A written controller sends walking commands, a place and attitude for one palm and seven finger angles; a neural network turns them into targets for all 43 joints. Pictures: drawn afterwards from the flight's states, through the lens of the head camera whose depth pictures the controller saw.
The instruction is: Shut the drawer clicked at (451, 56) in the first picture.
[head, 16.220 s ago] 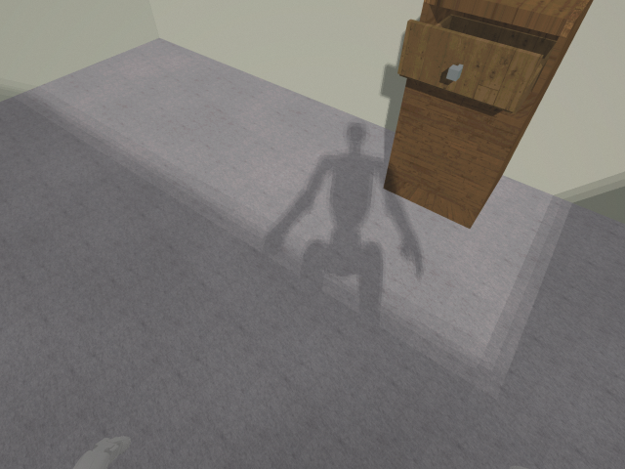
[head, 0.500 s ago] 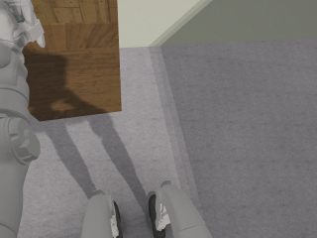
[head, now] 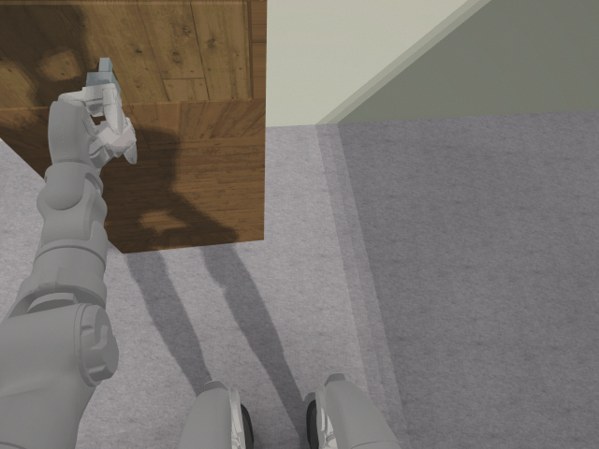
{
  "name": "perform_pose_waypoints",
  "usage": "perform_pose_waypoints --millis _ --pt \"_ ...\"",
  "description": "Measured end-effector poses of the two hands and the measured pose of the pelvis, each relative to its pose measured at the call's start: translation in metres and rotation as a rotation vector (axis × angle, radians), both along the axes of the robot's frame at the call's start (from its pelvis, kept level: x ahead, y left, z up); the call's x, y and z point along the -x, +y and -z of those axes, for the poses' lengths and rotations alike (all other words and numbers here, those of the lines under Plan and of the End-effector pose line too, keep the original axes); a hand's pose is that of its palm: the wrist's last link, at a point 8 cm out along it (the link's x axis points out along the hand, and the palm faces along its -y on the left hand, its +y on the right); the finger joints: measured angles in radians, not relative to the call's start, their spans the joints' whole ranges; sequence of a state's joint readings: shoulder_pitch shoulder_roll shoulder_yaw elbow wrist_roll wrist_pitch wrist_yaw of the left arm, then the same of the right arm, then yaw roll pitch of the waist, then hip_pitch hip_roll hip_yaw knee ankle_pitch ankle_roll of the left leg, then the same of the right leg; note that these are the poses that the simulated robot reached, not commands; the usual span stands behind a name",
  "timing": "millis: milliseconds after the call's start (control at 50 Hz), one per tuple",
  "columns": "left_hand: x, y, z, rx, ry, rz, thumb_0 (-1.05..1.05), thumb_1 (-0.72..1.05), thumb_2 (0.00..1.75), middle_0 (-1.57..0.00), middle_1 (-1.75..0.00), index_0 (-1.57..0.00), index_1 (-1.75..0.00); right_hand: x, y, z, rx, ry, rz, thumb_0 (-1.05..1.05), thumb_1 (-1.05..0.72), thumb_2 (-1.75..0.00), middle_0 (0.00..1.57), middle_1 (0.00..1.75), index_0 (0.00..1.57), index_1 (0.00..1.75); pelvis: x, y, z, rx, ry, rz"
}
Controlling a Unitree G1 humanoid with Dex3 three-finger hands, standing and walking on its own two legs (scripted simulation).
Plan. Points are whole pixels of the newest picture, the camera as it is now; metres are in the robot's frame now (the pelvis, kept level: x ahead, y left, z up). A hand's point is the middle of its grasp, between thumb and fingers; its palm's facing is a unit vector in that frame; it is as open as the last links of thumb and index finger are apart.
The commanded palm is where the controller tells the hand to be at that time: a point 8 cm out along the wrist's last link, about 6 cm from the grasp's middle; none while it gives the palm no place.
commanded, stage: pull the fist back off the drawer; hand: left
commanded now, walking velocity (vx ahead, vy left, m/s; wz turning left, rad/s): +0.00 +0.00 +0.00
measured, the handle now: (104, 80) +0.60 +0.21 +0.05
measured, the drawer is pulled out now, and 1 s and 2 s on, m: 0.00 0.00 0.00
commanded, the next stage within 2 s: draw the hand back to the body in 0.02 s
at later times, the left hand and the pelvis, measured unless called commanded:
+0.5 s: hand (78, 175) +0.41 +0.19 +0.12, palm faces +0.09 -1.00 -0.04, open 3.3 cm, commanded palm +0.37 +0.24 +0.12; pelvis +0.03 -0.01 +0.05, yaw +2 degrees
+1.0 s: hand out of the picture +0.28 +0.22 +0.19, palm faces +0.33 -0.90 -0.30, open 3.3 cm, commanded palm +0.23 +0.26 +0.22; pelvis +0.03 -0.02 +0.10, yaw +3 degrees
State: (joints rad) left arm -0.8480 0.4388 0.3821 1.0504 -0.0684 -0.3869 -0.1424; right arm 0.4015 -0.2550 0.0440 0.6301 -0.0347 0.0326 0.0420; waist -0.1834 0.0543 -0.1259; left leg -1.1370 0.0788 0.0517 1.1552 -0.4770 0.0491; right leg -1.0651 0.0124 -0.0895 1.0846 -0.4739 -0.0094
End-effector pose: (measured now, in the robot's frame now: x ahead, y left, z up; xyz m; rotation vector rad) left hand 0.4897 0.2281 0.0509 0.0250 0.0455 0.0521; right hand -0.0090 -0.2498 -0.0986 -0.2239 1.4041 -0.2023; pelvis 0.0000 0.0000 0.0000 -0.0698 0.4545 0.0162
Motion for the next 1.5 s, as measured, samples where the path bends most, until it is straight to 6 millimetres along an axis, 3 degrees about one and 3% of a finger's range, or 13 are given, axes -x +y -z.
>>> perform_pose_waypoints --millis 140,240,420,520,640,840,1060,1360,1420,1500 --pt "0.007 0.000 0.000 0.004 -0.031 0.006 0.02 0.90 0.90 -1.40 -1.60 -1.40 -1.60 -0.050 -0.007 -0.003 0.024 -0.071 -0.059 0.00 -0.91 -0.90 0.20 0.30 0.20 0.30 -0.012 0.001 -0.004 0.000 -0.018 -0.023" --pt "0.015 -0.004 -0.014 -0.012 -0.078 0.032 0.02 0.90 0.89 -1.39 -1.60 -1.40 -1.60 -0.075 -0.008 -0.007 0.013 -0.118 -0.047 0.00 -0.91 -0.90 0.20 0.30 0.20 0.30 -0.020 0.002 -0.011 -0.005 -0.032 -0.014" --pt "0.082 0.006 -0.052 -0.011 -0.034 -0.007 0.02 0.90 0.89 -1.39 -1.60 -1.40 -1.60 -0.120 0.007 -0.034 -0.071 -0.263 -0.055 0.01 -0.91 -0.90 0.20 0.30 0.20 0.30 -0.036 -0.002 -0.044 -0.031 -0.147 -0.013" --pt "0.113 0.016 -0.072 -0.024 -0.069 -0.029 0.02 0.90 0.89 -1.40 -1.60 -1.40 -1.60 -0.149 0.005 -0.048 -0.065 -0.366 -0.102 0.01 -0.91 -0.90 0.20 0.30 0.20 0.30 -0.034 -0.007 -0.051 -0.036 -0.211 -0.033" --pt "0.148 0.013 -0.093 -0.023 -0.080 0.023 0.02 0.90 0.90 -1.40 -1.60 -1.40 -1.60 -0.176 0.001 -0.065 -0.056 -0.496 -0.140 0.01 -0.91 -0.90 0.20 0.30 0.20 0.30 -0.028 -0.010 -0.059 -0.046 -0.279 -0.042" --pt "0.211 0.022 -0.127 -0.236 0.014 -0.181 0.02 0.90 0.89 -1.40 -1.60 -1.40 -1.60 -0.212 0.010 -0.101 -0.042 -0.624 -0.164 0.01 -0.91 -0.90 0.20 0.30 0.20 0.30 -0.026 -0.014 -0.084 -0.073 -0.414 -0.031" --pt "0.262 0.031 -0.171 -0.306 -0.048 -0.291 0.02 0.89 0.89 -1.40 -1.60 -1.40 -1.60 -0.234 0.026 -0.117 -0.081 -0.695 -0.238 0.01 -0.91 -0.90 0.20 0.30 0.20 0.30 -0.032 -0.016 -0.098 -0.080 -0.502 -0.036" --pt "0.330 0.038 -0.227 -0.467 -0.152 -0.370 0.02 0.89 0.89 -1.40 -1.60 -1.40 -1.60 -0.239 0.030 -0.117 -0.106 -0.722 -0.260 0.01 -0.91 -0.90 0.20 0.30 0.20 0.30 -0.038 -0.016 -0.100 -0.077 -0.534 -0.041" --pt "0.338 0.038 -0.230 -0.478 -0.164 -0.385 0.01 0.89 0.89 -1.40 -1.60 -1.40 -1.60 -0.239 0.029 -0.116 -0.105 -0.727 -0.261 0.01 -0.91 -0.90 0.20 0.30 0.20 0.30 -0.037 -0.016 -0.099 -0.077 -0.538 -0.046" --pt "0.339 0.041 -0.219 -0.445 -0.138 -0.402 0.01 0.89 0.89 -1.40 -1.60 -1.40 -1.60 -0.236 0.029 -0.116 -0.097 -0.720 -0.263 0.01 -0.91 -0.90 0.20 0.30 0.20 0.30 -0.033 -0.016 -0.099 -0.079 -0.541 -0.050"
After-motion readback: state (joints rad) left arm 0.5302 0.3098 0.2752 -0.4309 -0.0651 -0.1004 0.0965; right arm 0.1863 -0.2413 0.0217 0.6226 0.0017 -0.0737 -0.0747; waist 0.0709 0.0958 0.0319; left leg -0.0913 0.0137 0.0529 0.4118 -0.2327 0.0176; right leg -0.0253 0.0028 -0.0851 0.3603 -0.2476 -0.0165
